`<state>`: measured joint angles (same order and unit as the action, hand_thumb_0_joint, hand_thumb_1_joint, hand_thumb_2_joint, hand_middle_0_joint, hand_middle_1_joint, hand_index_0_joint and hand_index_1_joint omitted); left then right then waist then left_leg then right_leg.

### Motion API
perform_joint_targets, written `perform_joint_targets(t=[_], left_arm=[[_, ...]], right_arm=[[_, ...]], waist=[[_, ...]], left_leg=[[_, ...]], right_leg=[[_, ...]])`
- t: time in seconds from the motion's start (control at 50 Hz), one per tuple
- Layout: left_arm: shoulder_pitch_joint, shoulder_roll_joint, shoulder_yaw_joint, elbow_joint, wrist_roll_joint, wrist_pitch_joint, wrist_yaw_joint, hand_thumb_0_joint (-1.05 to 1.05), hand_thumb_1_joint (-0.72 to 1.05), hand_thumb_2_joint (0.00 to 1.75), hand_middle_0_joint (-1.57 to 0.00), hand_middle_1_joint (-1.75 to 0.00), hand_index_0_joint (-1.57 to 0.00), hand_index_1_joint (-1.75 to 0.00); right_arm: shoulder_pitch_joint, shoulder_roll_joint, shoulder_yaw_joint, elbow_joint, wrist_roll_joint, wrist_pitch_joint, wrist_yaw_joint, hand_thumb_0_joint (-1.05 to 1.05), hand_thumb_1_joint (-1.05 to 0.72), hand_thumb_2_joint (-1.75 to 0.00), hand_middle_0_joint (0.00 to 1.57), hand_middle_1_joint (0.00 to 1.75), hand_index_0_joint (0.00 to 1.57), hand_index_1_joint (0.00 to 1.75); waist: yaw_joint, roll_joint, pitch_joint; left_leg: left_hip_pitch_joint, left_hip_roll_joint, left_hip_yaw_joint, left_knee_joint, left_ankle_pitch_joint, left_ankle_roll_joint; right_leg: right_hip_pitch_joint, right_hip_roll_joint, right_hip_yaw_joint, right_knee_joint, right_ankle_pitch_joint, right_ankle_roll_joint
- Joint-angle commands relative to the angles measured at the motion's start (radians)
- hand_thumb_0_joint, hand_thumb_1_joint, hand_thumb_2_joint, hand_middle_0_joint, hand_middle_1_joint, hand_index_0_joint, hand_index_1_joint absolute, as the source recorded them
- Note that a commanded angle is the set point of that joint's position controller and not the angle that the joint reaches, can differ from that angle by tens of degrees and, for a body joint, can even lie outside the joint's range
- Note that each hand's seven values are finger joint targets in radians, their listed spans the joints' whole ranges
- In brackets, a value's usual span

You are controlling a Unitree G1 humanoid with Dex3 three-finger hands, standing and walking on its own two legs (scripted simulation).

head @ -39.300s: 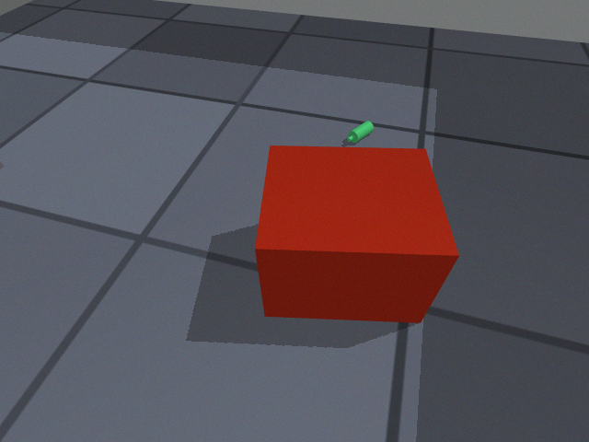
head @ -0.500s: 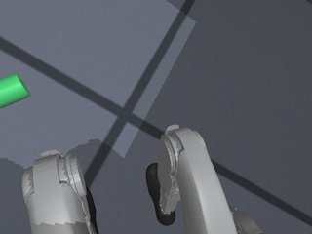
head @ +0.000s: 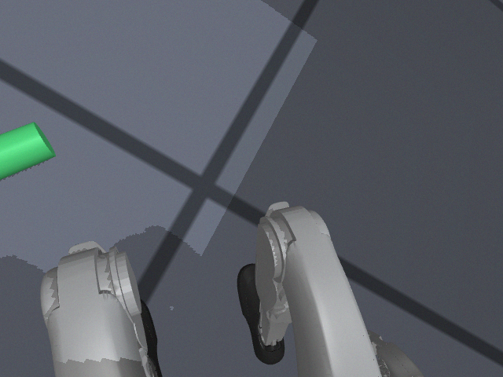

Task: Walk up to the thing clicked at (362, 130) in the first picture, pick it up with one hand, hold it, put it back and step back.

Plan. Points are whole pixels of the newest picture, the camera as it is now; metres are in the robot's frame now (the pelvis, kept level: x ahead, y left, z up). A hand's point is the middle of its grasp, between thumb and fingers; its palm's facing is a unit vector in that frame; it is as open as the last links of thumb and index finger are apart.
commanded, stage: rise first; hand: left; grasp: from above
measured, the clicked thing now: out of the picture +0.48 +0.36 -0.29
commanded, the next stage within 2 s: none
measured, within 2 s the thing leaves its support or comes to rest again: neither
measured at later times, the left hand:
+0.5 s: hand out of the picture +0.44 +0.38 -0.17, palm faces -0.38 -0.20 -0.90, open 13.9 cm
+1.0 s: hand out of the picture +0.44 +0.38 -0.16, palm faces -0.38 -0.20 -0.90, open 13.9 cm
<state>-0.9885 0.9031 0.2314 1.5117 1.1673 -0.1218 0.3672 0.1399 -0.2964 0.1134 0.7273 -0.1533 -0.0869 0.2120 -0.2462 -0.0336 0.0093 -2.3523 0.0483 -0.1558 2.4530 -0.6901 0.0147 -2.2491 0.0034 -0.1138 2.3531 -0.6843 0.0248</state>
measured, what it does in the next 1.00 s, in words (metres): stands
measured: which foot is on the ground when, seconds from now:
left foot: down 0.00-1.00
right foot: down 0.00-1.00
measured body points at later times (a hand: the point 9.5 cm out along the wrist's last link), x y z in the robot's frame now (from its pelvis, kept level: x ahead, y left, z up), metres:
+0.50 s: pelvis +0.00 +0.00 +0.00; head +0.25 +0.09 +0.36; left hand +0.46 +0.38 -0.12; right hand +0.05 -0.27 -0.10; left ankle +0.07 +0.13 -0.29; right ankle +0.10 -0.12 -0.29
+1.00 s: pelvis +0.00 +0.00 +0.00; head +0.25 +0.09 +0.36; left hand +0.46 +0.39 -0.11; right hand +0.06 -0.27 -0.10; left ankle +0.07 +0.13 -0.29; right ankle +0.10 -0.12 -0.29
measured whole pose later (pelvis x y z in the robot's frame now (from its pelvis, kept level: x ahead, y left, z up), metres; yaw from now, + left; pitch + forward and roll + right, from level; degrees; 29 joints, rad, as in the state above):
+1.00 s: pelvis +0.00 +0.00 +0.00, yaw +0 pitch +33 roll -10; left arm -1.00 0.91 0.22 1.54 1.18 -0.13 0.38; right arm 0.14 -0.30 0.12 0.73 -0.16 -0.11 0.22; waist -0.25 -0.03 0.00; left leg -2.36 0.04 -0.15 2.46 -0.69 0.02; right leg -2.25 0.00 -0.11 2.36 -0.68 0.03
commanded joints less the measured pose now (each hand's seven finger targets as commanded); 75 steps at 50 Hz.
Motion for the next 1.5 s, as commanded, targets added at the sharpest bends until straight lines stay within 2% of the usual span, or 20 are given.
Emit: perform_joint_targets(t=[0.0,0.1,0.28,0.3,0.36,0.44,0.58,0.7,0.74,0.76,0.82,0.86,0.96,1.0,1.14,1.16,1.28,1.34,1.4,1.48], left_arm=[[-0.271,0.286,0.004,-0.134,-0.016,-0.006,0.029,0.00,-0.56,0.99,-0.08,-1.05,-0.08,-1.05],[-0.299,0.295,-0.003,-0.125,0.004,-0.014,0.034,0.00,-0.55,0.99,-0.09,-1.05,-0.09,-1.05],[-0.293,0.315,0.014,-0.077,0.005,-0.009,0.055,0.00,-0.54,0.98,-0.09,-1.04,-0.09,-1.04],[-0.305,0.305,0.006,-0.085,0.009,-0.010,0.054,0.00,-0.54,0.98,-0.09,-1.05,-0.09,-1.04],[-0.294,0.331,0.019,-0.099,0.016,-0.004,0.059,0.00,-0.53,0.97,-0.09,-1.04,-0.09,-1.04],[-0.284,0.324,0.026,-0.111,-0.002,-0.004,0.061,0.00,-0.51,0.96,-0.10,-1.03,-0.10,-1.03],[-0.275,0.295,-0.002,-0.085,0.001,-0.011,0.046,0.00,-0.52,0.96,-0.09,-1.05,-0.10,-1.04],[-0.305,0.312,0.009,-0.129,0.013,-0.018,0.062,0.00,-0.51,0.96,-0.10,-1.03,-0.10,-1.02],[-0.308,0.288,-0.001,-0.122,0.013,-0.015,0.063,0.00,-0.51,0.96,-0.10,-1.02,-0.10,-1.02],[-0.305,0.301,0.013,-0.129,0.010,-0.012,0.067,0.00,-0.51,0.96,-0.10,-1.02,-0.10,-1.01],[-0.282,0.303,0.021,-0.115,0.008,-0.005,0.068,0.00,-0.51,0.96,-0.11,-1.01,-0.11,-1.01],[-0.297,0.283,-0.007,-0.113,0.007,-0.001,0.057,0.00,-0.51,0.96,-0.11,-1.01,-0.11,-1.01],[-0.277,0.299,0.014,-0.125,-0.006,-0.001,0.049,0.00,-0.49,0.95,-0.12,-1.00,-0.12,-0.99],[-0.283,0.271,-0.011,-0.106,-0.005,-0.006,0.039,0.00,-0.49,0.95,-0.12,-1.01,-0.12,-1.00],[-0.286,0.304,0.002,-0.087,0.008,-0.030,0.046,0.00,-0.48,0.93,-0.11,-1.03,-0.13,-1.02],[-0.306,0.335,0.015,-0.104,0.013,-0.035,0.057,0.00,-0.49,0.94,-0.11,-1.03,-0.12,-1.01],[-0.305,0.308,0.004,-0.065,0.026,-0.029,0.082,0.00,-0.50,0.95,-0.11,-1.01,-0.11,-1.01],[-0.317,0.344,0.016,-0.089,0.035,-0.022,0.085,0.00,-0.47,0.93,-0.13,-0.99,-0.14,-0.99],[-0.296,0.330,0.026,-0.119,0.017,-0.016,0.094,0.00,-0.46,0.93,-0.14,-0.98,-0.14,-0.98],[-0.279,0.285,-0.005,-0.090,0.009,0.000,0.074,0.00,-0.49,0.94,-0.13,-0.99,-0.13,-0.98]], right_arm=[[0.215,-0.261,-0.083,0.003,0.001,-0.007,-0.009,0.00,-0.90,-0.90,0.20,0.30,0.20,0.30],[0.218,-0.267,-0.079,0.003,-0.001,-0.009,-0.013,0.00,-0.90,-0.90,0.20,0.30,0.20,0.30],[0.201,-0.274,-0.069,-0.005,-0.007,-0.016,-0.015,0.00,-0.89,-0.90,0.20,0.30,0.20,0.30],[0.203,-0.270,-0.066,-0.004,-0.009,-0.016,-0.016,0.00,-0.89,-0.90,0.20,0.30,0.20,0.30],[0.215,-0.271,-0.068,-0.007,-0.012,-0.019,-0.015,0.00,-0.89,-0.90,0.20,0.30,0.20,0.30],[0.210,-0.268,-0.070,0.001,-0.011,-0.019,-0.013,0.00,-0.89,-0.90,0.20,0.30,0.20,0.30],[0.210,-0.269,-0.072,0.006,-0.012,-0.024,-0.012,0.00,-0.89,-0.90,0.20,0.30,0.20,0.30],[0.211,-0.268,-0.073,0.006,-0.009,-0.025,-0.009,0.00,-0.89,-0.90,0.20,0.30,0.20,0.30],[0.219,-0.270,-0.075,0.004,-0.012,-0.028,-0.009,0.00,-0.89,-0.90,0.20,0.30,0.20,0.30],[0.213,-0.274,-0.076,0.006,-0.009,-0.027,-0.011,0.00,-0.89,-0.90,0.20,0.30,0.20,0.30],[0.212,-0.272,-0.076,0.005,-0.010,-0.026,-0.009,0.00,-0.89,-0.90,0.20,0.30,0.20,0.30],[0.211,-0.269,-0.077,0.001,-0.007,-0.026,-0.006,0.00,-0.89,-0.90,0.20,0.30,0.20,0.30],[0.219,-0.274,-0.079,-0.003,-0.007,-0.024,-0.003,0.00,-0.89,-0.89,0.20,0.30,0.20,0.30],[0.226,-0.266,-0.073,-0.001,-0.009,-0.025,0.000,0.00,-0.89,-0.90,0.20,0.30,0.20,0.30],[0.205,-0.267,-0.063,0.002,-0.014,-0.027,-0.005,0.00,-0.89,-0.90,0.20,0.30,0.20,0.30],[0.202,-0.270,-0.060,0.000,-0.015,-0.027,-0.005,0.00,-0.89,-0.90,0.20,0.30,0.20,0.30],[0.202,-0.273,-0.060,0.003,-0.020,-0.035,-0.007,0.00,-0.89,-0.89,0.20,0.30,0.20,0.30],[0.210,-0.283,-0.063,0.001,-0.022,-0.041,-0.008,0.00,-0.89,-0.89,0.20,0.30,0.20,0.30],[0.205,-0.275,-0.065,0.002,-0.023,-0.040,-0.007,0.00,-0.89,-0.89,0.20,0.30,0.20,0.30],[0.208,-0.272,-0.075,0.005,-0.015,-0.038,-0.003,0.00,-0.89,-0.89,0.20,0.30,0.20,0.30]], waist=[[-0.002,0.339,-0.666],[-0.012,0.349,-0.658],[0.000,0.374,-0.645],[-0.010,0.386,-0.658],[-0.001,0.397,-0.678],[0.004,0.377,-0.678],[-0.011,0.351,-0.635],[0.000,0.411,-0.691],[-0.019,0.404,-0.659],[-0.002,0.406,-0.668],[0.006,0.404,-0.664],[-0.005,0.409,-0.650],[0.001,0.365,-0.683],[-0.019,0.344,-0.660],[-0.004,0.347,-0.648],[-0.002,0.363,-0.653],[-0.017,0.387,-0.638],[-0.011,0.398,-0.645],[0.009,0.427,-0.698],[-0.007,0.411,-0.673]], left_leg=[[0.500,-0.020,0.082,-0.249,0.175,0.013],[0.511,-0.021,0.079,-0.247,0.171,0.011],[0.517,-0.020,0.070,-0.260,0.164,0.006],[0.527,-0.021,0.072,-0.257,0.172,0.005],[0.539,-0.022,0.083,-0.244,0.206,0.006],[0.513,-0.022,0.086,-0.244,0.193,0.010],[0.489,-0.022,0.077,-0.245,0.157,0.012],[0.553,-0.019,0.069,-0.251,0.195,0.000],[0.542,-0.022,0.073,-0.253,0.187,0.002],[0.544,-0.022,0.076,-0.256,0.192,0.001],[0.531,-0.025,0.080,-0.265,0.186,0.002],[0.535,-0.022,0.076,-0.265,0.182,0.002],[0.524,-0.025,0.081,-0.253,0.207,0.009],[0.504,-0.025,0.083,-0.242,0.206,0.013],[0.488,-0.023,0.084,-0.236,0.167,0.012],[0.487,-0.024,0.084,-0.238,0.168,0.012],[0.513,-0.022,0.074,-0.242,0.167,0.006],[0.523,-0.023,0.080,-0.239,0.173,0.007],[0.550,-0.022,0.079,-0.248,0.188,0.002],[0.542,-0.021,0.071,-0.253,0.189,0.001]], right_leg=[[0.315,0.044,-0.066,-0.227,0.215,-0.052],[0.306,0.043,-0.068,-0.224,0.212,-0.054],[0.276,0.040,-0.077,-0.207,0.204,-0.057],[0.282,0.042,-0.077,-0.205,0.210,-0.058],[0.301,0.042,-0.071,-0.205,0.239,-0.056],[0.314,0.044,-0.069,-0.215,0.232,-0.053],[0.292,0.046,-0.073,-0.216,0.198,-0.053],[0.280,0.043,-0.080,-0.193,0.226,-0.059],[0.273,0.040,-0.079,-0.205,0.223,-0.056],[0.274,0.040,-0.077,-0.205,0.227,-0.057],[0.284,0.039,-0.074,-0.207,0.219,-0.057],[0.264,0.041,-0.074,-0.206,0.214,-0.060],[0.311,0.039,-0.072,-0.215,0.239,-0.052],[0.321,0.041,-0.069,-0.222,0.242,-0.050],[0.319,0.048,-0.068,-0.224,0.205,-0.052],[0.320,0.047,-0.068,-0.220,0.206,-0.053],[0.275,0.047,-0.080,-0.206,0.205,-0.057],[0.285,0.045,-0.075,-0.207,0.207,-0.055],[0.295,0.044,-0.078,-0.200,0.223,-0.056],[0.269,0.044,-0.081,-0.196,0.222,-0.059]])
